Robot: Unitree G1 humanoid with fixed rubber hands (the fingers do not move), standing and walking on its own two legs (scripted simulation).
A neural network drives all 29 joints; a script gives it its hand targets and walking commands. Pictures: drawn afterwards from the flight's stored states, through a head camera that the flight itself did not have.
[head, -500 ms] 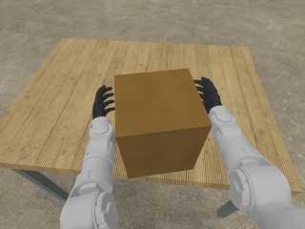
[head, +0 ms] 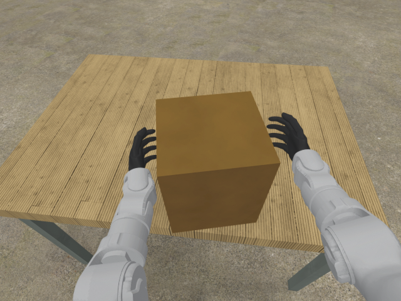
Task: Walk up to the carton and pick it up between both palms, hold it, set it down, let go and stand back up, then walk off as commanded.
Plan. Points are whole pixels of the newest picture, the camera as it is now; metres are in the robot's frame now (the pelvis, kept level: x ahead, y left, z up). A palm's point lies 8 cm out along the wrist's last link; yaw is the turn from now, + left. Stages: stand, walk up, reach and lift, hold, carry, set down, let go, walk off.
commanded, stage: set down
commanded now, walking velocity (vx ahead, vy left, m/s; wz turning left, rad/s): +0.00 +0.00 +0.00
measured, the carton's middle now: (209, 165) +0.41 +0.02 +0.01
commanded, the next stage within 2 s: none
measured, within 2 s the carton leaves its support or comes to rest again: neither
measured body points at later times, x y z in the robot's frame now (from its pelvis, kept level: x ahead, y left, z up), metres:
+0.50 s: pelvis -0.03 +0.00 +0.00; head -0.02 +0.00 +0.45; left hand +0.32 +0.17 +0.03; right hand +0.37 -0.19 +0.04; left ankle -0.02 +0.14 -0.75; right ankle -0.02 -0.10 -0.75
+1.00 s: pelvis -0.03 +0.00 +0.00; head -0.02 +0.00 +0.45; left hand +0.25 +0.18 +0.01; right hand +0.29 -0.22 +0.00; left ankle -0.02 +0.14 -0.75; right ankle -0.02 -0.10 -0.75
